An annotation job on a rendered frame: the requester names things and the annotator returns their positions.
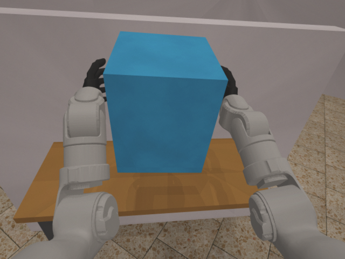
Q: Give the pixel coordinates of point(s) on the robot left upper arm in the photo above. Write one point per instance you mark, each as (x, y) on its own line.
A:
(82, 224)

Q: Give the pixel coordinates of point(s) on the table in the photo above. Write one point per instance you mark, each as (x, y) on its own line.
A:
(220, 185)

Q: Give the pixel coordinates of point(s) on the right robot forearm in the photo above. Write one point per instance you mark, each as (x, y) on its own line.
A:
(263, 164)

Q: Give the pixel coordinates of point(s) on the right robot hand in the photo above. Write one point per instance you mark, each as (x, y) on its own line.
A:
(231, 84)

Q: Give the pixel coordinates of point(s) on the robot right upper arm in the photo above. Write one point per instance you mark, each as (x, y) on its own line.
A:
(284, 216)

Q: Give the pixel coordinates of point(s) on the carton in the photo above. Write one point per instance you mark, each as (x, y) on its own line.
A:
(164, 93)

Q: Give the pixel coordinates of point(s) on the left robot hand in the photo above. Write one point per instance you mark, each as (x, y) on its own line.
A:
(93, 74)

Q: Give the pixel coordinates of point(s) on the left robot forearm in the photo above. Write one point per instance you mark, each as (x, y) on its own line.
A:
(84, 142)

